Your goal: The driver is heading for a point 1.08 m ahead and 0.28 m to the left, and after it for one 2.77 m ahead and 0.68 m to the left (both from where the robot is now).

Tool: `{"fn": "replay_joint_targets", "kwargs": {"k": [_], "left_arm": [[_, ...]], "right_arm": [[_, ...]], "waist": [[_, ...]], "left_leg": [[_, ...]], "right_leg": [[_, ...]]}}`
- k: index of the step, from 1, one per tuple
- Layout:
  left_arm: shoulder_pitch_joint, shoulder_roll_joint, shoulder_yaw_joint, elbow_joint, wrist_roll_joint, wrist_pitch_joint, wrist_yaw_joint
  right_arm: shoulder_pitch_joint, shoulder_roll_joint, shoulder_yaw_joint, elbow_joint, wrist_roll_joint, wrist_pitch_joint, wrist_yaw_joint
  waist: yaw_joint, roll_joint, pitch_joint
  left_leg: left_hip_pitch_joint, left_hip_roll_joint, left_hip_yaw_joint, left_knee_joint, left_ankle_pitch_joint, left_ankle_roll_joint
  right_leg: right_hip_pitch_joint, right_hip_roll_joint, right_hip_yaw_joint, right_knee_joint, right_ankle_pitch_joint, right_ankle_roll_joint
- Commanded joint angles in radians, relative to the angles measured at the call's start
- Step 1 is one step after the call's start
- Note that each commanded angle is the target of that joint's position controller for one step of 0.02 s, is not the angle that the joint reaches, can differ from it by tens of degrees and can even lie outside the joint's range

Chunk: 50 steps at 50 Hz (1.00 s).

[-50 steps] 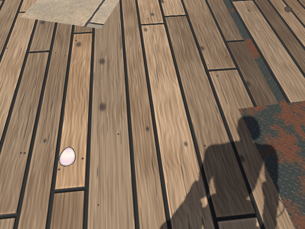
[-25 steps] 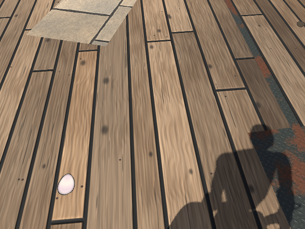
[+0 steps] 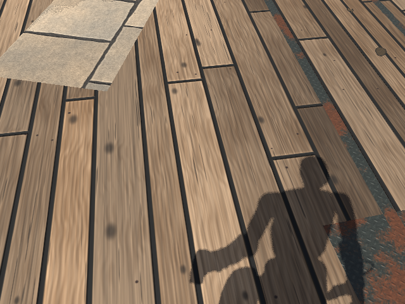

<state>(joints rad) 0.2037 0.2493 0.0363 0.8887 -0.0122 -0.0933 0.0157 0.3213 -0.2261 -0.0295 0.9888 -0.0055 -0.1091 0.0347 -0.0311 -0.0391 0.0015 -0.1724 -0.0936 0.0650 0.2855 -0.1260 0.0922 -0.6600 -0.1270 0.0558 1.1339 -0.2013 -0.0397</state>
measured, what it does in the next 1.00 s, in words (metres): walks ahead, turning left: right foot, then left foot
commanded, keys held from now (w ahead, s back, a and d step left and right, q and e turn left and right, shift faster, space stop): w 0.24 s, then w+q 0.76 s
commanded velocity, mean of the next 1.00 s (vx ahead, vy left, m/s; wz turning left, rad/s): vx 0.50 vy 0.00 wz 0.32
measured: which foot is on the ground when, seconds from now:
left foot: down 0.00-0.30, up 0.32-0.84, down 0.86-1.00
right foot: up 0.00-0.28, down 0.30-0.88, up 0.90-1.00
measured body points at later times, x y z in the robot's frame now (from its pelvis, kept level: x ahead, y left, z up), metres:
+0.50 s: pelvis +0.27 -0.08 +0.00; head +0.29 -0.09 +0.45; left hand +0.32 +0.19 -0.12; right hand +0.37 -0.34 -0.14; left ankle +0.26 +0.09 -0.65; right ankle +0.30 -0.17 -0.74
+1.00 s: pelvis +0.52 +0.03 -0.01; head +0.56 +0.05 +0.43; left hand +0.52 +0.32 -0.14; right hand +0.74 -0.18 -0.13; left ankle +0.55 +0.10 -0.74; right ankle +0.48 -0.16 -0.64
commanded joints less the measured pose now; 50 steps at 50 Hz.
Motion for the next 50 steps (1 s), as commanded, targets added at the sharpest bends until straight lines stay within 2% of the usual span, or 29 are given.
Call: {"fn": "replay_joint_targets", "kwargs": {"k": [1,5,10,12,13,14,15,16,17,18,19,20,22,24,28,32,37,38,40,41,42,43,44,45,46,47,48,49,50], "left_arm": [[0.033,0.044,0.013,-0.043,0.012,0.004,0.006],[-0.129,0.028,0.006,-0.084,0.003,-0.007,-0.006],[-0.249,0.044,0.003,-0.134,-0.01,-0.017,-0.036],[-0.221,0.067,0.01,-0.138,-0.01,-0.026,-0.046],[-0.165,0.087,0.022,-0.127,-0.008,-0.031,-0.046],[-0.018,0.128,0.047,-0.084,-0.007,-0.034,-0.042],[0.194,0.212,0.074,-0.04,0.005,-0.038,-0.032],[0.298,0.304,0.097,-0.014,0.015,-0.028,-0.033],[0.302,0.201,0.07,-0.018,0.019,-0.03,-0.033],[0.212,0.148,0.052,-0.033,0.016,-0.034,-0.031],[0.114,0.115,0.039,-0.052,0.014,-0.035,-0.033],[0.055,0.084,0.031,-0.055,0.013,-0.036,-0.037],[0.022,0.051,0.025,-0.038,0.022,-0.042,-0.04],[0.042,0.069,0.033,-0.016,0.027,-0.046,-0.034],[0.072,0.097,0.043,0.008,0.033,-0.039,-0.011],[0.097,0.122,0.049,0.017,0.027,-0.028,0.007],[0.172,0.145,0.06,0.044,0.01,0.002,0.013],[0.168,0.152,0.062,0.044,0.006,0.008,0.013],[0.135,0.182,0.07,0.03,0.0,0.018,0.017],[0.119,0.198,0.075,0.023,-0.003,0.024,0.02],[0.098,0.213,0.078,0.016,-0.006,0.031,0.022],[0.079,0.212,0.075,0.005,-0.01,0.033,0.022],[0.1,0.141,0.054,-0.026,0.023,0.02,0.017],[0.161,0.036,0.02,-0.083,0.015,-0.023,0.002],[0.029,0.127,0.039,-0.107,-0.025,-0.064,-0.013],[-0.021,0.132,0.039,-0.13,-0.043,-0.077,-0.018],[-0.018,0.128,0.04,-0.114,-0.023,-0.077,-0.009],[-0.01,0.141,0.053,-0.106,0.002,-0.067,-0.001],[0.012,0.144,0.058,-0.107,0.009,-0.05,-0.003]], "right_arm": [[-0.041,-0.133,-0.021,-0.055,0.002,-0.017,-0.02],[0.039,-0.161,-0.026,-0.038,0.018,-0.004,-0.034],[0.111,-0.17,-0.032,-0.005,0.027,0.017,-0.036],[0.101,-0.183,-0.038,-0.003,0.027,0.028,-0.039],[0.086,-0.186,-0.038,-0.007,0.027,0.033,-0.039],[0.071,-0.168,-0.031,-0.013,0.022,0.038,-0.038],[0.056,-0.124,-0.011,-0.042,0.006,0.036,-0.036],[0.173,0.007,0.026,-0.05,0.013,0.015,-0.03],[0.151,-0.08,0.006,-0.035,0.037,-0.007,-0.029],[0.065,-0.159,-0.019,-0.063,0.061,-0.014,-0.03],[0.014,-0.157,-0.022,-0.076,0.058,-0.01,-0.037],[-0.01,-0.141,-0.028,-0.079,0.044,-0.001,-0.044],[0.026,-0.099,-0.034,-0.07,0.042,0.031,-0.042],[0.029,-0.068,-0.036,-0.076,0.043,0.051,-0.04],[-0.073,-0.067,-0.045,-0.129,0.033,0.062,-0.036],[-0.199,-0.05,-0.039,-0.179,0.024,0.057,-0.015],[-0.342,-0.035,-0.03,-0.261,0.028,0.056,0.018],[-0.351,-0.038,-0.031,-0.275,0.03,0.056,0.024],[-0.323,-0.063,-0.044,-0.292,0.031,0.059,0.032],[-0.269,-0.087,-0.057,-0.289,0.033,0.062,0.032],[-0.159,-0.126,-0.079,-0.268,0.037,0.064,0.03],[0.005,-0.191,-0.115,-0.226,0.036,0.065,0.017],[0.109,-0.291,-0.142,-0.199,0.033,0.073,-0.008],[0.063,-0.349,-0.141,-0.237,0.022,0.057,-0.004],[0.094,-0.261,-0.116,-0.232,0.014,0.047,0.002],[0.052,-0.207,-0.103,-0.23,0.016,0.037,0.001],[-0.032,-0.169,-0.091,-0.248,0.026,0.031,0.002],[-0.096,-0.137,-0.08,-0.266,0.024,0.03,0.001],[-0.12,-0.12,-0.072,-0.28,0.018,0.03,-0.003]], "waist": [[0.047,0.075,0.054],[-0.012,0.077,0.054],[-0.047,0.092,0.081],[-0.018,0.106,0.065],[0.021,0.113,0.037],[0.093,0.1,-0.045],[0.174,0.024,-0.203],[0.139,-0.241,-0.342],[0.161,-0.191,-0.362],[0.141,-0.129,-0.222],[0.104,-0.063,-0.15],[0.078,-0.03,-0.085],[0.031,-0.061,-0.039],[0.016,-0.046,-0.01],[0.025,-0.017,0.033],[0.061,-0.008,0.07],[0.104,0.003,0.114],[0.097,-0.003,0.112],[0.057,-0.038,0.067],[0.019,-0.063,0.024],[-0.046,-0.071,-0.039],[-0.133,-0.04,-0.125],[-0.129,0.154,-0.197],[-0.023,0.297,-0.335],[-0.094,0.163,-0.323],[-0.07,0.137,-0.195],[-0.015,0.03,-0.117],[0.022,0.023,-0.083],[0.05,0.038,-0.073]], "left_leg": [[-0.105,0.28,-0.207,-0.203,0.073,0.171],[-0.02,0.264,-0.158,-0.185,0.085,0.127],[0.145,0.328,-0.179,-0.111,0.059,0.112],[0.187,0.351,-0.193,-0.054,0.117,0.096],[0.175,0.34,-0.192,0.017,0.236,0.082],[0.14,0.286,-0.16,0.183,0.377,0.06],[-0.039,0.217,-0.104,0.485,0.269,0.022],[-0.46,0.04,-0.038,0.863,-0.221,-0.05],[-0.562,0.055,-0.212,1.021,-0.418,-0.036],[-0.618,0.106,-0.224,1.056,-0.341,-0.018],[-0.581,0.159,-0.198,1.023,-0.248,-0.02],[-0.547,0.188,-0.191,0.965,-0.182,-0.026],[-0.452,0.218,-0.186,0.904,-0.112,-0.03],[-0.466,0.218,-0.182,0.89,-0.068,-0.035],[-0.578,0.213,-0.202,0.75,0.074,-0.054],[-0.57,0.205,-0.129,0.539,0.2,-0.051],[-0.62,0.194,-0.046,0.412,0.125,-0.019],[-0.601,0.184,-0.025,0.396,0.084,-0.008],[-0.475,0.126,0.04,0.382,-0.009,0.026],[-0.382,0.087,0.069,0.389,-0.06,0.046],[-0.233,0.045,0.084,0.363,-0.076,0.074],[0.024,0.013,0.058,0.273,-0.008,0.114],[0.314,0.213,-0.26,0.258,0.034,0.178],[0.556,0.434,-0.887,0.07,-0.131,0.389],[0.55,0.426,-0.87,-0.012,-0.134,0.34],[0.441,0.391,-0.7,-0.001,-0.069,0.292],[0.274,0.338,-0.565,0.001,0.028,0.245],[0.146,0.297,-0.477,-0.009,0.115,0.216],[0.07,0.272,-0.437,-0.033,0.155,0.208]], "right_leg": [[-0.02,-0.042,0.002,-0.146,0.161,0.027],[0.016,0.005,-0.038,-0.432,0.306,0.035],[0.01,0.033,-0.042,-0.58,0.214,0.014],[0.072,0.051,-0.052,-0.621,0.134,-0.015],[0.177,0.077,-0.071,-0.646,0.107,-0.03],[0.371,0.105,-0.086,-0.669,0.1,-0.054],[0.685,-0.039,0.064,-0.645,0.114,-0.119],[1.061,-0.285,0.497,-0.73,-0.036,-0.259],[1.042,-0.303,0.646,-0.82,-0.103,-0.252],[0.914,-0.277,0.483,-0.828,-0.059,-0.198],[0.773,-0.238,0.343,-0.855,0.029,-0.169],[0.664,-0.195,0.242,-0.898,0.076,-0.15],[0.548,-0.136,0.101,-0.957,0.142,-0.123],[0.518,-0.125,0.01,-0.978,0.251,-0.128],[0.552,-0.132,-0.09,-1.001,0.314,-0.132],[0.588,-0.129,-0.181,-1.018,0.297,-0.113],[0.752,-0.177,-0.241,-0.954,0.378,-0.103],[0.77,-0.182,-0.255,-0.927,0.438,-0.096],[0.778,-0.18,-0.289,-0.822,0.742,-0.077],[0.776,-0.178,-0.299,-0.727,0.907,-0.067],[0.749,-0.163,-0.308,-0.568,0.999,-0.053],[0.635,-0.117,-0.321,-0.334,0.899,-0.017],[0.328,-0.04,-0.308,0.005,0.259,0.027],[-0.029,0.18,-0.103,0.309,-0.402,0.067],[-0.14,0.131,0.055,0.348,-0.352,0.038],[-0.186,0.087,0.04,0.288,-0.261,0.012],[-0.126,0.037,0.036,0.193,-0.181,0.009],[-0.047,0.008,0.032,0.107,-0.139,0.017],[0.015,-0.009,0.035,0.069,-0.112,0.026]]}}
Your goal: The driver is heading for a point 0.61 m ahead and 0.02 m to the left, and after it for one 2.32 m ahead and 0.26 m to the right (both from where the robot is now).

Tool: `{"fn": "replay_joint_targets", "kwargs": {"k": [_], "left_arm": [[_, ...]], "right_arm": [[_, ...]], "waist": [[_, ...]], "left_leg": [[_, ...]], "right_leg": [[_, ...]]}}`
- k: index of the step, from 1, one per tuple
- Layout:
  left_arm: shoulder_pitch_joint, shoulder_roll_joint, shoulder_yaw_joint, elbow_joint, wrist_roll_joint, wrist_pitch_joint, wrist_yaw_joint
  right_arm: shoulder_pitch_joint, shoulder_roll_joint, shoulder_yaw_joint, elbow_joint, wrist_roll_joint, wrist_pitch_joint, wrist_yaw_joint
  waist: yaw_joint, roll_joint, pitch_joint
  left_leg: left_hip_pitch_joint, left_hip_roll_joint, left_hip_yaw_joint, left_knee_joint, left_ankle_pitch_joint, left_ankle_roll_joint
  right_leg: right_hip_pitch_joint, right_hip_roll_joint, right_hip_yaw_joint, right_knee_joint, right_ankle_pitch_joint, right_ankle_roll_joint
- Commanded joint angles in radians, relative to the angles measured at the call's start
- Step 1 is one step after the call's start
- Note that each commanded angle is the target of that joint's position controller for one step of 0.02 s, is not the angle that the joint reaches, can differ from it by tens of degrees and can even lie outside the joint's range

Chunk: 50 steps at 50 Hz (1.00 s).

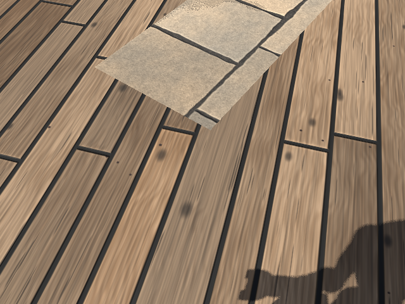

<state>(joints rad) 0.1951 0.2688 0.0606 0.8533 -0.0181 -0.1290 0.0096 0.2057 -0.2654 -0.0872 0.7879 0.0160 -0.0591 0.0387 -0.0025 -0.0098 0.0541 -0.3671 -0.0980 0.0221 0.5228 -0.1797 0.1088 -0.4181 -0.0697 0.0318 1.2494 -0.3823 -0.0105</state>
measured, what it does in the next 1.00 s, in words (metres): walks ahead: right foot, then left foot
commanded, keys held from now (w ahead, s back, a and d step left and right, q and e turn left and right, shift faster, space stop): w+q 0.36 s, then w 0.34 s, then w+e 0.30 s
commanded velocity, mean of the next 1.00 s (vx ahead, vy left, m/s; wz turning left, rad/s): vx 0.50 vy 0.00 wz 0.26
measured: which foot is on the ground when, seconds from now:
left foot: down 0.00-0.38, up 0.40-0.84, down 0.86-1.00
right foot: up 0.00-0.36, down 0.38-0.86, up 0.88-1.00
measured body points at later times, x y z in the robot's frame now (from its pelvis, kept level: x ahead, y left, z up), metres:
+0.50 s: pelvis +0.28 -0.03 +0.00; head +0.30 -0.03 +0.45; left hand +0.36 +0.26 -0.09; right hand +0.43 -0.28 -0.12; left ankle +0.14 +0.06 -0.64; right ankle +0.36 -0.12 -0.73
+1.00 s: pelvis +0.50 +0.09 +0.01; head +0.52 +0.11 +0.46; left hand +0.48 +0.37 -0.13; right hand +0.72 -0.12 -0.08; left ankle +0.51 +0.20 -0.73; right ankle +0.46 -0.08 -0.64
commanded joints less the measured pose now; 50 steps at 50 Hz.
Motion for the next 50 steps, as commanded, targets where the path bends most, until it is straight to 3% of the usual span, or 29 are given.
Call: {"fn": "replay_joint_targets", "kwargs": {"k": [1,5,9,13,16,17,18,19,20,21,22,23,24,25,27,30,32,35,39,41,42,43,44,45,46,47,48,49,50], "left_arm": [[0.025,0.115,0.036,-0.08,0.021,-0.001,0.003],[-0.092,0.077,0.026,-0.134,0.037,0.022,0.011],[-0.235,0.05,0.012,-0.18,0.025,0.013,-0.002],[-0.309,0.076,0.015,-0.222,0.013,-0.004,-0.023],[-0.268,0.11,0.028,-0.225,0.009,-0.02,-0.033],[-0.199,0.123,0.036,-0.209,0.01,-0.026,-0.03],[-0.09,0.152,0.051,-0.186,0.021,-0.03,-0.024],[0.077,0.207,0.064,-0.169,0.036,-0.029,-0.017],[0.183,0.272,0.082,-0.125,0.047,-0.017,-0.022],[0.179,0.178,0.062,-0.126,0.018,-0.013,-0.028],[0.133,0.111,0.045,-0.136,0.012,-0.006,-0.027],[0.078,0.097,0.035,-0.142,0.021,0.004,-0.028],[0.046,0.085,0.028,-0.136,0.025,0.009,-0.029],[0.033,0.074,0.021,-0.132,0.033,0.008,-0.029],[0.039,0.073,0.02,-0.115,0.024,0.003,-0.033],[0.066,0.126,0.033,-0.092,0.013,0.001,-0.03],[0.08,0.146,0.037,-0.082,0.008,0.009,-0.025],[0.122,0.164,0.037,-0.062,-0.002,0.021,-0.024],[0.19,0.177,0.036,-0.03,-0.014,0.042,-0.023],[0.175,0.197,0.04,-0.026,-0.017,0.054,-0.017],[0.169,0.19,0.036,-0.027,-0.017,0.056,-0.014],[0.162,0.151,0.021,-0.034,-0.008,0.053,-0.014],[0.154,0.066,-0.01,-0.072,0.028,0.047,-0.013],[0.266,0.022,-0.021,-0.085,-0.008,0.03,-0.012],[0.215,0.131,0.007,-0.068,-0.028,0.03,-0.009],[0.152,0.153,0.017,-0.084,-0.029,0.033,-0.01],[0.128,0.136,0.018,-0.082,-0.02,0.043,-0.006],[0.118,0.125,0.022,-0.085,-0.01,0.053,-0.006],[0.132,0.106,0.022,-0.083,-0.012,0.066,-0.01]], "right_arm": [[-0.002,-0.091,-0.016,-0.081,-0.003,-0.023,-0.012],[0.071,-0.146,-0.029,-0.071,0.001,-0.024,-0.04],[0.132,-0.141,-0.027,-0.064,0.008,-0.011,-0.052],[0.18,-0.142,-0.027,-0.05,0.013,-0.001,-0.056],[0.165,-0.149,-0.03,-0.058,0.011,0.009,-0.065],[0.143,-0.143,-0.029,-0.067,0.011,0.012,-0.066],[0.12,-0.116,-0.019,-0.082,0.008,0.011,-0.062],[0.109,-0.064,0.003,-0.104,-0.012,0.006,-0.056],[0.282,-0.001,0.022,-0.114,0.017,-0.004,-0.055],[0.301,-0.092,0.012,-0.078,0.03,-0.008,-0.057],[0.191,-0.146,-0.001,-0.083,0.024,-0.005,-0.056],[0.118,-0.14,0.0,-0.1,0.01,-0.004,-0.056],[0.067,-0.126,-0.001,-0.116,-0.005,-0.008,-0.053],[0.066,-0.109,-0.001,-0.122,-0.004,-0.009,-0.048],[0.086,-0.07,0.007,-0.118,0.002,-0.005,-0.042],[0.012,-0.044,0.022,-0.148,-0.011,-0.007,-0.04],[-0.05,-0.032,0.031,-0.16,-0.01,-0.013,-0.034],[-0.141,-0.032,0.036,-0.177,-0.003,-0.02,-0.024],[-0.233,-0.056,0.029,-0.216,0.007,-0.035,-0.009],[-0.18,-0.086,0.015,-0.205,0.006,-0.044,-0.007],[-0.094,-0.115,-0.002,-0.179,0.001,-0.046,-0.013],[0.048,-0.166,-0.025,-0.146,-0.012,-0.047,-0.024],[0.228,-0.253,-0.047,-0.128,-0.03,-0.04,-0.039],[0.244,-0.276,-0.046,-0.114,-0.037,-0.03,-0.031],[0.213,-0.183,-0.025,-0.115,-0.023,-0.032,-0.027],[0.155,-0.137,-0.008,-0.116,-0.012,-0.036,-0.025],[0.085,-0.106,0.003,-0.118,-0.015,-0.039,-0.02],[0.035,-0.08,0.009,-0.115,-0.018,-0.043,-0.017],[0.009,-0.073,0.009,-0.108,-0.025,-0.049,-0.017]], "waist": [[0.031,0.016,-0.121],[0.006,0.036,-0.076],[-0.053,0.092,-0.058],[-0.08,0.108,-0.053],[-0.046,0.141,-0.062],[-0.007,0.155,-0.083],[0.049,0.142,-0.154],[0.117,0.049,-0.298],[0.048,-0.306,-0.424],[0.062,-0.25,-0.369],[0.089,-0.132,-0.224],[0.072,-0.045,-0.141],[0.053,-0.027,-0.077],[0.026,-0.048,-0.065],[0.004,-0.085,-0.071],[0.014,-0.071,-0.06],[0.033,-0.063,-0.057],[0.067,-0.07,-0.042],[0.081,-0.083,-0.015],[0.03,-0.092,-0.034],[-0.018,-0.082,-0.08],[-0.085,-0.054,-0.176],[-0.148,0.122,-0.34],[-0.089,0.36,-0.423],[-0.108,0.21,-0.307],[-0.092,0.17,-0.201],[-0.057,0.114,-0.147],[-0.03,0.122,-0.098],[-0.004,0.138,-0.08]], "left_leg": [[0.222,0.266,-0.382,-0.286,0.248,0.196],[0.146,0.22,-0.296,-0.304,0.336,0.181],[0.142,0.174,-0.28,-0.279,0.206,0.122],[0.219,0.212,-0.371,-0.209,0.148,0.108],[0.279,0.24,-0.453,-0.127,0.174,0.091],[0.273,0.223,-0.458,-0.08,0.228,0.077],[0.233,0.171,-0.424,0.04,0.291,0.047],[0.107,0.114,-0.335,0.309,0.174,0.009],[-0.26,-0.03,-0.222,0.627,-0.345,-0.063],[-0.396,0.043,-0.248,0.772,-0.392,-0.07],[-0.43,0.076,-0.236,0.809,-0.297,-0.075],[-0.4,0.109,-0.194,0.789,-0.226,-0.078],[-0.38,0.134,-0.183,0.733,-0.182,-0.078],[-0.332,0.161,-0.174,0.686,-0.157,-0.074],[-0.287,0.179,-0.133,0.604,-0.146,-0.076],[-0.308,0.204,-0.095,0.444,-0.066,-0.094],[-0.285,0.206,-0.077,0.313,0.042,-0.097],[-0.217,0.178,-0.043,0.153,0.158,-0.102],[-0.164,0.142,-0.041,0.032,0.124,-0.091],[-0.052,0.122,-0.034,-0.04,0.099,-0.071],[0.093,0.105,-0.019,-0.075,0.097,-0.053],[0.318,0.161,-0.067,-0.064,0.112,-0.018],[0.602,0.397,-0.308,-0.039,0.15,0.044],[0.748,0.548,-0.684,-0.165,-0.059,0.172],[0.649,0.507,-0.641,-0.205,-0.173,0.146],[0.535,0.469,-0.493,-0.225,-0.156,0.11],[0.422,0.423,-0.395,-0.257,-0.085,0.09],[0.337,0.388,-0.313,-0.294,-0.024,0.081],[0.274,0.37,-0.249,-0.327,0.024,0.073]], "right_leg": [[-0.202,-0.067,0.052,-0.087,0.084,0.012],[-0.23,-0.034,0.017,-0.313,0.244,0.065],[-0.178,0.03,0.013,-0.608,0.451,0.061],[-0.144,0.064,0.031,-0.732,0.447,0.042],[-0.07,0.076,0.041,-0.783,0.332,0.01],[0.022,0.085,0.024,-0.815,0.324,-0.01],[0.202,0.056,0.033,-0.832,0.344,-0.045],[0.469,-0.105,0.179,-0.801,0.319,-0.114],[0.807,-0.325,0.643,-0.873,0.15,-0.289],[0.786,-0.35,0.772,-0.933,-0.07,-0.286],[0.654,-0.3,0.619,-0.951,-0.074,-0.24],[0.514,-0.255,0.489,-0.968,0.028,-0.214],[0.403,-0.216,0.406,-0.993,0.136,-0.21],[0.338,-0.182,0.337,-1.016,0.206,-0.199],[0.29,-0.151,0.258,-1.051,0.293,-0.207],[0.279,-0.162,0.191,-1.093,0.394,-0.232],[0.278,-0.145,0.133,-1.105,0.409,-0.217],[0.272,-0.124,0.07,-1.097,0.402,-0.191],[0.32,-0.162,0.126,-1.043,0.381,-0.178],[0.327,-0.172,0.147,-0.979,0.406,-0.154],[0.301,-0.14,0.126,-0.891,0.496,-0.131],[0.212,-0.08,0.077,-0.699,0.501,-0.094],[-0.003,0.009,0.006,-0.352,0.167,-0.043],[-0.291,0.094,0.036,-0.102,-0.226,-0.018],[-0.374,0.041,0.098,0.008,-0.175,-0.016],[-0.396,0.008,0.086,0.011,-0.079,-0.022],[-0.353,-0.026,0.074,-0.016,0.0,-0.014],[-0.325,-0.048,0.074,-0.058,0.054,-0.007],[-0.274,-0.065,0.076,-0.074,0.094,-0.002]]}}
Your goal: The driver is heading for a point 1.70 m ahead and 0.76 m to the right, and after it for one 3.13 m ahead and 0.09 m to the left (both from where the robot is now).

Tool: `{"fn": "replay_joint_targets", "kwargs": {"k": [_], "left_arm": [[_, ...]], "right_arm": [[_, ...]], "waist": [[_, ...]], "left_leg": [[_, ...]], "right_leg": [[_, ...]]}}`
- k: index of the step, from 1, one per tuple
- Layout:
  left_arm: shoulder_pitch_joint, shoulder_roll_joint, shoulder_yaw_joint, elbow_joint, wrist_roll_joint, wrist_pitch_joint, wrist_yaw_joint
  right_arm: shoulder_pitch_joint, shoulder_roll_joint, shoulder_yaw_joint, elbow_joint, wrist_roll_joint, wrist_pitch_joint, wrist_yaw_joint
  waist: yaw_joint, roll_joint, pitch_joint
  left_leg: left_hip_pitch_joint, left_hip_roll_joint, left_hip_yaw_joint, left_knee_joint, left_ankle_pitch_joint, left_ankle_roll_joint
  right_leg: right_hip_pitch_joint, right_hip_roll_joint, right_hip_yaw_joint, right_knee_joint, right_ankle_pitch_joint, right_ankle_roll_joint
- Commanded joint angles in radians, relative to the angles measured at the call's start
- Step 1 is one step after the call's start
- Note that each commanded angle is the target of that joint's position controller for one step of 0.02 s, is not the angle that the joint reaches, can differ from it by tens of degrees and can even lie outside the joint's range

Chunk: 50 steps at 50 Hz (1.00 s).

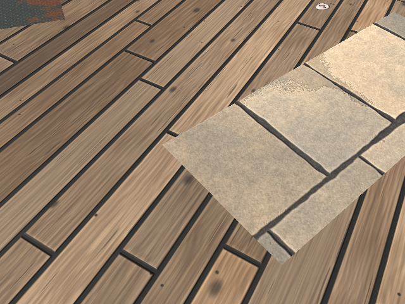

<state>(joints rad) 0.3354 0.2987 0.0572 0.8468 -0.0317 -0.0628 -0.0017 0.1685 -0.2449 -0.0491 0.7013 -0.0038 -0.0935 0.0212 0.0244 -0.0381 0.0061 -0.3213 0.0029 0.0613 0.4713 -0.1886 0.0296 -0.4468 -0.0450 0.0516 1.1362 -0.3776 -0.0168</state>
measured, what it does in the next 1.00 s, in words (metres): walks ahead, turning right: right foot, then left foot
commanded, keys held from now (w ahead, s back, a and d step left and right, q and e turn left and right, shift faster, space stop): w+e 1.00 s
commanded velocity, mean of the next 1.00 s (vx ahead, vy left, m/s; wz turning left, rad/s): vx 0.50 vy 0.00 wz -0.55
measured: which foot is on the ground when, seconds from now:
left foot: down 0.00-0.40, up 0.42-0.86, down 0.88-1.00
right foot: up 0.00-0.38, down 0.40-0.88, up 0.90-1.00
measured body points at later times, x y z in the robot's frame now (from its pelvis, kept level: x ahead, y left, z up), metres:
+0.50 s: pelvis +0.25 -0.08 -0.01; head +0.29 -0.10 +0.43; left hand +0.48 +0.13 -0.11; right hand +0.25 -0.38 -0.13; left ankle +0.15 +0.10 -0.63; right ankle +0.30 -0.17 -0.74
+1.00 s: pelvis +0.53 -0.14 -0.01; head +0.55 -0.15 +0.44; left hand +0.75 +0.05 -0.12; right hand +0.53 -0.46 -0.09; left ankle +0.63 -0.08 -0.74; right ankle +0.36 -0.18 -0.65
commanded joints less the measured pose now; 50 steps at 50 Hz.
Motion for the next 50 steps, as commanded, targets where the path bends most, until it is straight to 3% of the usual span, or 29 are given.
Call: {"fn": "replay_joint_targets", "kwargs": {"k": [1,6,10,15,17,18,19,20,21,22,23,24,25,26,29,31,34,36,39,42,43,44,45,46,47,48,49,50], "left_arm": [[-0.005,0.056,0.023,-0.077,0.0,0.01,-0.001],[-0.091,0.029,0.021,-0.124,0.008,0.026,-0.007],[-0.224,0.009,0.007,-0.171,0.013,0.021,-0.034],[-0.337,0.021,0.005,-0.246,0.01,0.023,-0.062],[-0.302,0.048,0.02,-0.258,0.012,0.027,-0.066],[-0.226,0.075,0.036,-0.246,0.011,0.031,-0.064],[-0.076,0.121,0.064,-0.21,0.008,0.032,-0.056],[0.091,0.203,0.102,-0.168,0.008,0.041,-0.036],[0.062,0.327,0.117,-0.172,0.001,0.035,-0.026],[0.106,0.256,0.093,-0.207,0.011,0.019,-0.031],[0.075,0.194,0.076,-0.193,0.019,0.006,-0.036],[0.016,0.164,0.066,-0.198,0.013,-0.001,-0.034],[-0.058,0.127,0.054,-0.213,0.014,0.0,-0.032],[-0.103,0.102,0.044,-0.233,0.026,-0.001,-0.027],[-0.107,0.117,0.048,-0.236,0.025,-0.008,-0.015],[-0.075,0.141,0.055,-0.223,0.021,-0.008,-0.001],[-0.032,0.145,0.056,-0.206,0.012,0.001,0.011],[-0.001,0.151,0.058,-0.193,0.009,0.006,0.014],[0.037,0.146,0.058,-0.175,0.003,0.014,0.017],[0.024,0.144,0.06,-0.175,0.007,0.024,0.022],[0.005,0.129,0.055,-0.182,0.007,0.027,0.022],[-0.006,0.088,0.04,-0.194,0.013,0.025,0.019],[0.009,0.03,0.018,-0.216,0.034,0.022,0.018],[0.151,0.007,0.009,-0.244,-0.005,0.013,0.018],[0.126,0.117,0.028,-0.208,-0.014,0.015,0.021],[0.016,0.159,0.041,-0.22,-0.004,0.021,0.019],[-0.03,0.144,0.041,-0.229,0.006,0.026,0.019],[-0.06,0.13,0.043,-0.241,0.014,0.026,0.015]], "right_arm": [[0.036,-0.094,-0.033,-0.012,-0.008,-0.022,0.0],[0.064,-0.132,-0.05,0.039,-0.013,-0.03,-0.021],[0.095,-0.17,-0.059,0.065,-0.005,-0.018,-0.033],[0.151,-0.21,-0.074,0.103,0.02,0.013,-0.036],[0.137,-0.241,-0.081,0.101,0.026,0.026,-0.04],[0.128,-0.255,-0.084,0.099,0.03,0.035,-0.043],[0.111,-0.255,-0.082,0.095,0.035,0.042,-0.046],[0.124,-0.224,-0.068,0.081,0.02,0.036,-0.05],[0.224,-0.061,-0.017,0.022,-0.025,0.009,-0.034],[0.133,-0.13,-0.021,0.01,0.013,-0.034,-0.02],[0.023,-0.183,-0.036,-0.021,0.052,-0.052,-0.013],[0.007,-0.168,-0.029,-0.024,0.041,-0.06,-0.019],[0.012,-0.171,-0.033,-0.01,0.014,-0.058,-0.027],[0.035,-0.182,-0.042,-0.004,0.002,-0.047,-0.028],[0.044,-0.149,-0.039,-0.008,-0.011,-0.013,-0.028],[-0.022,-0.125,-0.029,-0.03,-0.016,-0.005,-0.03],[-0.138,-0.098,-0.016,-0.055,-0.011,-0.01,-0.021],[-0.201,-0.098,-0.013,-0.071,0.0,-0.016,-0.011],[-0.245,-0.128,-0.021,-0.091,0.01,-0.029,0.002],[-0.195,-0.16,-0.038,-0.085,0.014,-0.043,0.007],[-0.12,-0.171,-0.048,-0.066,0.012,-0.048,0.003],[-0.012,-0.204,-0.063,-0.049,-0.002,-0.053,-0.004],[0.149,-0.264,-0.077,-0.035,-0.012,-0.05,-0.014],[0.2,-0.315,-0.09,0.003,-0.017,-0.036,-0.004],[0.16,-0.208,-0.067,-0.022,0.006,-0.031,-0.001],[0.122,-0.155,-0.052,-0.029,0.008,-0.023,-0.007],[0.078,-0.143,-0.044,-0.032,-0.001,-0.017,-0.008],[0.052,-0.126,-0.038,-0.023,-0.005,-0.013,-0.01]], "waist": [[-0.019,0.162,-0.024],[-0.019,0.098,0.016],[-0.067,0.081,0.056],[-0.094,0.086,0.09],[-0.055,0.121,0.041],[-0.008,0.137,-0.011],[0.079,0.12,-0.088],[0.149,0.044,-0.18],[0.015,-0.245,-0.247],[0.091,-0.13,-0.409],[0.107,-0.064,-0.262],[0.063,-0.005,-0.17],[0.016,0.026,-0.109],[-0.022,0.01,-0.089],[-0.05,0.009,-0.063],[-0.034,0.006,-0.034],[0.012,-0.028,-0.016],[0.039,-0.043,-0.008],[0.051,-0.053,-0.003],[0.014,-0.094,-0.012],[-0.029,-0.1,-0.038],[-0.082,-0.077,-0.125],[-0.134,0.06,-0.274],[-0.055,0.42,-0.346],[-0.082,0.266,-0.245],[-0.107,0.171,-0.129],[-0.087,0.103,-0.069],[-0.071,0.102,-0.021]], "left_leg": [[0.196,0.262,-0.242,-0.299,0.091,0.155],[0.213,0.264,-0.067,-0.332,0.264,0.162],[0.241,0.258,0.041,-0.339,0.257,0.137],[0.388,0.301,0.101,-0.267,0.353,0.108],[0.415,0.299,0.135,-0.147,0.669,0.085],[0.413,0.289,0.151,-0.026,0.831,0.073],[0.354,0.254,0.18,0.174,0.874,0.045],[0.124,0.214,0.181,0.465,0.631,-0.003],[-0.35,0.013,0.105,0.834,-0.347,-0.07],[-0.457,-0.023,-0.143,0.952,-0.415,-0.056],[-0.539,0.024,-0.154,0.939,-0.316,-0.031],[-0.512,0.067,-0.149,0.853,-0.226,-0.016],[-0.441,0.1,-0.147,0.768,-0.175,-0.022],[-0.361,0.122,-0.155,0.718,-0.14,-0.026],[-0.297,0.113,-0.13,0.601,-0.085,-0.064],[-0.313,0.095,-0.118,0.479,0.016,-0.09],[-0.266,0.05,-0.114,0.24,0.212,-0.096],[-0.222,0.02,-0.11,0.136,0.274,-0.094],[-0.201,0.002,-0.137,0.051,0.249,-0.076],[-0.121,-0.008,-0.14,0.004,0.129,-0.038],[-0.018,-0.014,-0.121,-0.038,0.132,-0.016],[0.177,0.048,-0.161,-0.032,0.133,0.027],[0.448,0.232,-0.35,-0.018,0.09,0.087],[0.685,0.421,-0.83,-0.129,-0.165,0.24],[0.618,0.409,-0.83,-0.17,-0.356,0.212],[0.498,0.365,-0.654,-0.177,-0.312,0.168],[0.38,0.322,-0.533,-0.194,-0.18,0.148],[0.299,0.287,-0.449,-0.216,-0.082,0.146]], "right_leg": [[-0.225,-0.091,0.052,0.035,0.117,0.01],[-0.297,-0.087,0.067,-0.113,0.294,0.033],[-0.264,-0.074,-0.005,-0.331,0.431,0.015],[-0.272,-0.049,-0.08,-0.462,0.309,-0.039],[-0.16,0.011,-0.141,-0.476,0.207,-0.078],[-0.051,0.055,-0.172,-0.482,0.164,-0.102],[0.16,0.107,-0.187,-0.551,0.215,-0.136],[0.475,0.053,-0.049,-0.576,0.258,-0.186],[0.809,-0.219,0.515,-0.653,0.163,-0.369],[0.873,-0.301,0.798,-0.824,0.022,-0.425],[0.788,-0.273,0.654,-0.846,0.088,-0.362],[0.637,-0.229,0.525,-0.839,0.171,-0.325],[0.489,-0.187,0.422,-0.843,0.273,-0.296],[0.386,-0.158,0.36,-0.864,0.357,-0.285],[0.255,-0.121,0.28,-0.905,0.481,-0.291],[0.218,-0.095,0.233,-0.912,0.502,-0.277],[0.196,-0.045,0.193,-0.895,0.413,-0.225],[0.196,-0.045,0.212,-0.884,0.348,-0.207],[0.267,-0.077,0.294,-0.823,0.297,-0.197],[0.323,-0.098,0.374,-0.738,0.316,-0.175],[0.313,-0.071,0.37,-0.682,0.354,-0.156],[0.261,-0.019,0.326,-0.531,0.377,-0.122],[0.114,0.059,0.221,-0.237,0.16,-0.078],[-0.241,0.152,0.133,0.045,-0.241,-0.026],[-0.345,0.067,0.158,0.159,-0.183,-0.01],[-0.362,0.037,0.126,0.176,-0.086,-0.003],[-0.324,0.004,0.1,0.156,-0.018,0.004],[-0.306,-0.022,0.098,0.11,0.026,0.006]]}}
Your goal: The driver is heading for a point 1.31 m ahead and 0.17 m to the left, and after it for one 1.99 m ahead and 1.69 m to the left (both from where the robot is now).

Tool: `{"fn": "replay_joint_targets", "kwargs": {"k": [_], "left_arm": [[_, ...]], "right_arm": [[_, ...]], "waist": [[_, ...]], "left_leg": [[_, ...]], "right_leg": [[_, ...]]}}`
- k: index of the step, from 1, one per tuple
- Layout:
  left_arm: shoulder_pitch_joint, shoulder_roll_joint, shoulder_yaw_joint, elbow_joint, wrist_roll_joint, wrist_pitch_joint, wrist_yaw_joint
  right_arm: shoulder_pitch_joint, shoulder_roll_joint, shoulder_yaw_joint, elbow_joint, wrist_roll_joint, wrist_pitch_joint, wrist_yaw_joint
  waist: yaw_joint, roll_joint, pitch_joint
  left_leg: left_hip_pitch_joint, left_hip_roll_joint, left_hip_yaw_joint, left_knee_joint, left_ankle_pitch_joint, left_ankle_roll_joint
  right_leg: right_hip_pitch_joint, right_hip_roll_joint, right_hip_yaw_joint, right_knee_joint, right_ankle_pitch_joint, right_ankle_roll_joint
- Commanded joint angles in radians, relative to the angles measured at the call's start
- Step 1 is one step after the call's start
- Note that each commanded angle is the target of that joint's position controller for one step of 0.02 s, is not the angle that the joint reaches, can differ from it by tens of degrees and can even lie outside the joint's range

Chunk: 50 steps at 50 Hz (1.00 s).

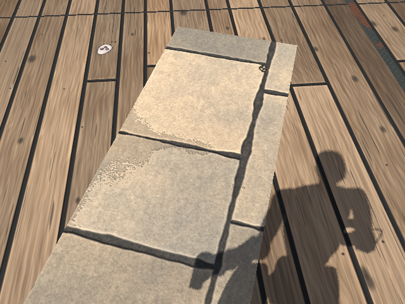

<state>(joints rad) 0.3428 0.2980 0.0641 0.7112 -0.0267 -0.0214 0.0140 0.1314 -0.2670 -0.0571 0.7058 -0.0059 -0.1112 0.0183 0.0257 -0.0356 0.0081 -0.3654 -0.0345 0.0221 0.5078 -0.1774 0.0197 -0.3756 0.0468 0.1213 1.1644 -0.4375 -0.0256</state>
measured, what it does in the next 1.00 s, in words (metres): walks ahead: right foot, then left foot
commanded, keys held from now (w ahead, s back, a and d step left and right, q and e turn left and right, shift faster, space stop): w+e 0.04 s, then w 0.32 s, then w+q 0.64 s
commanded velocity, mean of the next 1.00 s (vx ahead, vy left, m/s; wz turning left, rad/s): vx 0.50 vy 0.00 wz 0.09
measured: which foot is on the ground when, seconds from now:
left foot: down 0.00-0.40, up 0.42-0.92, down 0.94-1.00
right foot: up 0.00-0.36, down 0.38-0.96, up 0.98-1.00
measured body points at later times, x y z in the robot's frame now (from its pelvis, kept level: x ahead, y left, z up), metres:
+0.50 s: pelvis +0.26 -0.07 +0.00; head +0.29 -0.09 +0.45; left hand +0.47 +0.15 -0.08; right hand +0.26 -0.36 -0.14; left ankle +0.14 +0.10 -0.64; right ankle +0.31 -0.17 -0.73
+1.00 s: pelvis +0.53 -0.04 -0.02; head +0.57 -0.03 +0.43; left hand +0.53 +0.25 -0.14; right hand +0.75 -0.27 -0.11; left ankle +0.61 +0.05 -0.73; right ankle +0.35 -0.19 -0.65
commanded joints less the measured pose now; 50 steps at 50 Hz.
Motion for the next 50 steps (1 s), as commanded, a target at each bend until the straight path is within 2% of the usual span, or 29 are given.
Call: {"fn": "replay_joint_targets", "kwargs": {"k": [1,2,4,6,11,13,15,17,18,19,20,21,22,23,24,25,26,28,31,36,41,42,44,45,46,47,48,49,50], "left_arm": [[-0.06,0.112,0.036,-0.109,0.002,-0.012,-0.008],[-0.053,0.091,0.033,-0.111,-0.004,-0.007,-0.012],[-0.074,0.053,0.022,-0.122,0.001,-0.003,-0.013],[-0.109,0.035,0.012,-0.132,0.008,-0.006,-0.013],[-0.254,0.011,-0.009,-0.154,0.013,-0.033,-0.04],[-0.315,0.01,-0.013,-0.173,0.008,-0.038,-0.05],[-0.348,0.027,-0.009,-0.192,0.004,-0.04,-0.056],[-0.32,0.055,0.003,-0.192,0.009,-0.042,-0.058],[-0.231,0.079,0.019,-0.167,0.016,-0.042,-0.056],[-0.083,0.125,0.045,-0.118,0.021,-0.04,-0.047],[0.103,0.208,0.071,-0.087,0.031,-0.034,-0.029],[0.107,0.275,0.073,-0.088,0.037,-0.033,-0.027],[0.108,0.18,0.052,-0.091,0.033,-0.039,-0.029],[0.053,0.147,0.038,-0.083,0.029,-0.046,-0.03],[-0.009,0.115,0.028,-0.079,0.027,-0.051,-0.032],[-0.061,0.084,0.021,-0.077,0.03,-0.057,-0.036],[-0.094,0.063,0.016,-0.075,0.036,-0.067,-0.037],[-0.117,0.055,0.02,-0.054,0.038,-0.088,-0.037],[-0.105,0.071,0.03,-0.018,0.047,-0.099,-0.024],[-0.08,0.103,0.038,0.021,0.041,-0.092,-0.006],[-0.003,0.134,0.051,0.073,0.021,-0.06,0.002],[-0.002,0.141,0.053,0.078,0.016,-0.052,0.003],[-0.021,0.17,0.06,0.076,0.012,-0.036,0.011],[-0.031,0.184,0.063,0.073,0.009,-0.027,0.016],[-0.048,0.194,0.063,0.07,0.006,-0.019,0.02],[-0.058,0.186,0.057,0.062,0.005,-0.022,0.024],[0.022,0.06,0.019,0.02,0.047,-0.041,0.014],[0.008,0.04,-0.002,-0.006,0.03,-0.086,-0.001],[-0.127,0.118,0.018,-0.033,-0.012,-0.114,-0.015]], "right_arm": [[0.079,-0.096,-0.026,-0.022,-0.009,0.003,-0.01],[0.078,-0.093,-0.026,-0.014,-0.006,-0.001,-0.011],[0.099,-0.11,-0.031,0.013,-0.001,-0.01,-0.007],[0.117,-0.136,-0.038,0.036,0.0,-0.013,-0.006],[0.143,-0.173,-0.04,0.076,0.02,0.006,-0.007],[0.19,-0.192,-0.042,0.1,0.029,0.015,-0.007],[0.218,-0.208,-0.045,0.123,0.037,0.027,-0.006],[0.214,-0.226,-0.049,0.136,0.044,0.04,-0.01],[0.198,-0.23,-0.048,0.139,0.048,0.045,-0.013],[0.213,-0.205,-0.036,0.145,0.046,0.047,-0.016],[0.21,-0.146,-0.008,0.118,0.016,0.042,-0.016],[0.314,-0.035,0.027,0.096,0.013,0.023,-0.008],[0.245,-0.15,-0.003,0.112,0.041,0.01,-0.003],[0.169,-0.178,-0.015,0.081,0.061,0.006,0.0],[0.135,-0.164,-0.013,0.079,0.052,0.008,-0.005],[0.129,-0.157,-0.018,0.082,0.037,0.016,-0.007],[0.16,-0.144,-0.02,0.094,0.037,0.032,-0.008],[0.187,-0.102,-0.016,0.107,0.041,0.059,-0.011],[0.128,-0.085,-0.018,0.085,0.036,0.075,-0.016],[-0.004,-0.058,-0.007,0.044,0.026,0.065,0.011],[-0.145,-0.046,0.004,-0.035,0.026,0.063,0.041],[-0.153,-0.051,0.002,-0.048,0.027,0.063,0.047],[-0.118,-0.077,-0.012,-0.063,0.029,0.067,0.054],[-0.055,-0.101,-0.026,-0.056,0.031,0.07,0.052],[0.067,-0.143,-0.05,-0.031,0.034,0.072,0.047],[0.232,-0.207,-0.084,0.009,0.033,0.077,0.03],[0.292,-0.321,-0.11,0.022,0.034,0.083,0.009],[0.286,-0.314,-0.097,-0.013,0.028,0.067,0.015],[0.276,-0.237,-0.076,-0.01,0.021,0.057,0.018]], "waist": [[-0.051,0.128,-0.012],[-0.045,0.148,-0.009],[-0.043,0.131,0.003],[-0.044,0.108,0.008],[-0.084,0.094,0.031],[-0.107,0.099,0.045],[-0.105,0.114,0.056],[-0.066,0.134,0.037],[-0.004,0.134,-0.018],[0.065,0.116,-0.109],[0.138,-0.002,-0.256],[0.057,-0.245,-0.381],[0.108,-0.123,-0.353],[0.091,-0.106,-0.202],[0.056,-0.055,-0.132],[0.023,-0.055,-0.079],[-0.01,-0.072,-0.063],[-0.039,-0.056,-0.039],[-0.038,-0.025,0.014],[0.004,-0.008,0.057],[0.054,0.005,0.101],[0.048,-0.002,0.097],[0.009,-0.04,0.043],[-0.031,-0.062,-0.003],[-0.104,-0.061,-0.07],[-0.19,-0.023,-0.153],[-0.127,0.23,-0.24],[-0.113,0.228,-0.401],[-0.164,0.125,-0.309]], "left_leg": [[0.288,0.297,-0.335,-0.277,-0.036,0.145],[0.263,0.284,-0.284,-0.3,-0.002,0.148],[0.238,0.282,-0.223,-0.333,0.073,0.175],[0.252,0.291,-0.177,-0.353,0.15,0.195],[0.27,0.252,-0.034,-0.356,0.234,0.168],[0.299,0.268,-0.029,-0.349,0.227,0.163],[0.356,0.3,-0.037,-0.328,0.263,0.153],[0.399,0.314,-0.024,-0.255,0.43,0.134],[0.39,0.292,0.012,-0.147,0.588,0.113],[0.31,0.246,0.044,0.034,0.646,0.085],[0.076,0.192,0.066,0.358,0.339,0.042],[-0.263,0.016,-0.005,0.68,-0.387,-0.007],[-0.353,0.051,-0.143,0.791,-0.403,0.002],[-0.413,0.092,-0.127,0.794,-0.319,0.011],[-0.383,0.134,-0.11,0.746,-0.231,0.009],[-0.348,0.159,-0.109,0.697,-0.168,0.001],[-0.284,0.179,-0.12,0.678,-0.118,-0.004],[-0.244,0.179,-0.122,0.657,-0.072,-0.02],[-0.322,0.171,-0.151,0.567,0.04,-0.037],[-0.32,0.147,-0.087,0.292,0.262,-0.026],[-0.376,0.129,-0.011,0.148,0.192,0.019],[-0.366,0.117,0.009,0.134,0.147,0.032],[-0.26,0.056,0.071,0.129,0.045,0.07],[-0.17,0.017,0.099,0.136,-0.007,0.092],[-0.004,-0.024,0.11,0.103,-0.006,0.123],[0.276,-0.029,0.05,0.034,0.054,0.166],[0.65,0.228,-0.394,0.031,0.056,0.307],[0.809,0.378,-0.874,-0.155,-0.101,0.45],[0.758,0.351,-0.759,-0.209,-0.094,0.38]], "right_leg": [[-0.332,-0.138,0.021,0.056,0.112,0.014],[-0.315,-0.147,0.005,0.036,0.123,0.016],[-0.321,-0.15,-0.005,-0.02,0.144,0.023],[-0.346,-0.148,-0.001,-0.116,0.197,0.03],[-0.271,-0.136,-0.087,-0.432,0.416,0.024],[-0.242,-0.124,-0.116,-0.505,0.42,0.016],[-0.232,-0.111,-0.124,-0.558,0.365,-0.005],[-0.153,-0.081,-0.148,-0.611,0.3,-0.04],[-0.01,-0.048,-0.177,-0.658,0.323,-0.064],[0.23,-0.031,-0.182,-0.675,0.356,-0.092],[0.551,-0.231,0.043,-0.637,0.407,-0.156],[0.775,-0.464,0.514,-0.768,0.221,-0.299],[0.72,-0.453,0.541,-0.825,0.133,-0.277],[0.601,-0.421,0.375,-0.841,0.185,-0.238],[0.476,-0.373,0.259,-0.868,0.257,-0.211],[0.376,-0.337,0.176,-0.904,0.305,-0.196],[0.306,-0.315,0.114,-0.945,0.335,-0.184],[0.237,-0.308,0.031,-1.001,0.404,-0.189],[0.237,-0.302,-0.079,-1.035,0.485,-0.178],[0.283,-0.279,-0.23,-1.057,0.515,-0.138],[0.453,-0.329,-0.289,-0.997,0.612,-0.124],[0.482,-0.337,-0.3,-0.965,0.688,-0.116],[0.514,-0.337,-0.327,-0.847,1.02,-0.094],[0.517,-0.333,-0.337,-0.743,1.181,-0.082],[0.476,-0.311,-0.352,-0.572,1.237,-0.061],[0.316,-0.27,-0.364,-0.327,1.085,-0.021],[-0.114,-0.134,-0.34,0.046,0.271,0.045],[-0.338,0.016,-0.096,0.252,-0.181,0.057],[-0.441,-0.048,-0.013,0.263,-0.104,0.033]]}}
